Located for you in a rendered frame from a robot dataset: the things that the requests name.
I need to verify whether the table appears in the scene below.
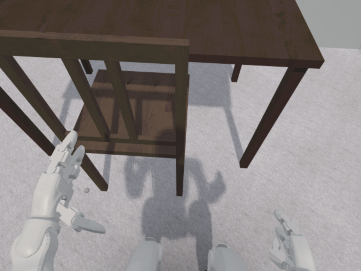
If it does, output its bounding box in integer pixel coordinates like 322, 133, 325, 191
0, 0, 325, 168

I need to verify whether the robot thigh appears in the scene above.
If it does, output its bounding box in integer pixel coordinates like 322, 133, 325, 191
124, 241, 163, 271
208, 247, 248, 271

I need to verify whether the left robot forearm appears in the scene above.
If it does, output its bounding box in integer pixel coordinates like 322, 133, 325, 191
10, 217, 61, 271

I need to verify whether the chair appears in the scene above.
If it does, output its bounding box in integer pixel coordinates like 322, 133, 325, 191
0, 29, 190, 196

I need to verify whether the right robot hand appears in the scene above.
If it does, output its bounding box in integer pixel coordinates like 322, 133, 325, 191
269, 209, 316, 271

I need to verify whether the left robot hand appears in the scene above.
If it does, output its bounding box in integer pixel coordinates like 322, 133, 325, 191
31, 130, 106, 234

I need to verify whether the left robot thigh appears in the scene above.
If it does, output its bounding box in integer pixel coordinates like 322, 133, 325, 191
124, 241, 163, 271

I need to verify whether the right robot thigh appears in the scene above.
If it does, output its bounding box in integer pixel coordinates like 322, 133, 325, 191
208, 247, 248, 271

